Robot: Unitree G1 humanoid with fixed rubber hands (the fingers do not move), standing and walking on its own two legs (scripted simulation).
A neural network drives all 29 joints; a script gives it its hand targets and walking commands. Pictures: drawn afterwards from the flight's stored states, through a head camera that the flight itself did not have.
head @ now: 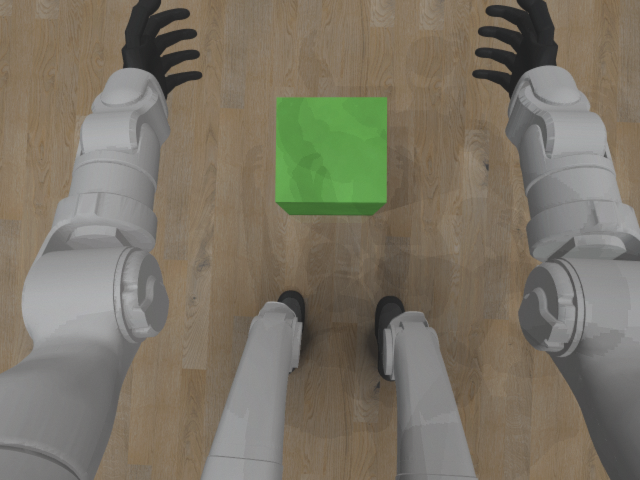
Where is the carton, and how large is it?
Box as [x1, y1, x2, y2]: [275, 97, 386, 214]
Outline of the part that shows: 277,97 275,201 289,214 372,214 386,202 386,97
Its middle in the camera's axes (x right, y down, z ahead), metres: +0.02 -0.17 +0.86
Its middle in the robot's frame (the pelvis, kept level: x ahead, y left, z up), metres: +0.54 +0.04 -0.52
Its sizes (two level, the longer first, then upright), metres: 0.210 0.200 0.250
